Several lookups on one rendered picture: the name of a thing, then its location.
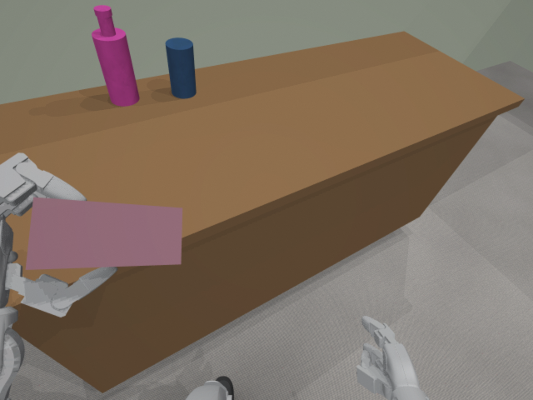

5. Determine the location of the robot left forearm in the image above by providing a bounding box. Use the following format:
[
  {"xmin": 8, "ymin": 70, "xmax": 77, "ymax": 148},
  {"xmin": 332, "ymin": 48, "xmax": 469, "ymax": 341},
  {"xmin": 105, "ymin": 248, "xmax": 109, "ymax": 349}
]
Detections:
[{"xmin": 0, "ymin": 307, "xmax": 25, "ymax": 400}]

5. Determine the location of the left robot shin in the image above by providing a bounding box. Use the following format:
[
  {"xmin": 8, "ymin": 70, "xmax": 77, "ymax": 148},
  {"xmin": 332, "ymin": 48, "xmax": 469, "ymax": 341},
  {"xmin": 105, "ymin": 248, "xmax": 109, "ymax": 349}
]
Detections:
[{"xmin": 203, "ymin": 381, "xmax": 227, "ymax": 392}]

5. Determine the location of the table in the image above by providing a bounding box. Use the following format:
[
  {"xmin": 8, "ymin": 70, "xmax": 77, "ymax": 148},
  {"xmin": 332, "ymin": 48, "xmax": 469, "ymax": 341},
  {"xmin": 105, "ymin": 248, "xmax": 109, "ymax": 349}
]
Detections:
[{"xmin": 0, "ymin": 31, "xmax": 524, "ymax": 393}]

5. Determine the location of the robot left hand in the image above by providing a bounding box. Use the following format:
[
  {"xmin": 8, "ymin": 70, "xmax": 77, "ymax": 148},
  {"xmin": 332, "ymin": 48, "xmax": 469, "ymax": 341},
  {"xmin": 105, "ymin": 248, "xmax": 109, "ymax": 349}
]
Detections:
[{"xmin": 0, "ymin": 153, "xmax": 117, "ymax": 318}]

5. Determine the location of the robot left foot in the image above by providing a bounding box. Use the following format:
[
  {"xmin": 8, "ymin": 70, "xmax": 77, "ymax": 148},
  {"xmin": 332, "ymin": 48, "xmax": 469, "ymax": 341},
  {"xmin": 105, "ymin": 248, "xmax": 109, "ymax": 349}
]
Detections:
[{"xmin": 216, "ymin": 376, "xmax": 234, "ymax": 400}]

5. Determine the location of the robot right hand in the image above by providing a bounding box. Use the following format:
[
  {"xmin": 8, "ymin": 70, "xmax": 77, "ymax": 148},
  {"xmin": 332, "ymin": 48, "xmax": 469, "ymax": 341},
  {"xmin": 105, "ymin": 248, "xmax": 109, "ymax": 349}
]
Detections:
[{"xmin": 356, "ymin": 316, "xmax": 421, "ymax": 400}]

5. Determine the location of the sponge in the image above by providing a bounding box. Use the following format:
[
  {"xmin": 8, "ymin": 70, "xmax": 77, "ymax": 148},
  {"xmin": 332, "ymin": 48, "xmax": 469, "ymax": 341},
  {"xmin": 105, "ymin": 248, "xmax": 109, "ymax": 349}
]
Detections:
[{"xmin": 26, "ymin": 197, "xmax": 182, "ymax": 270}]

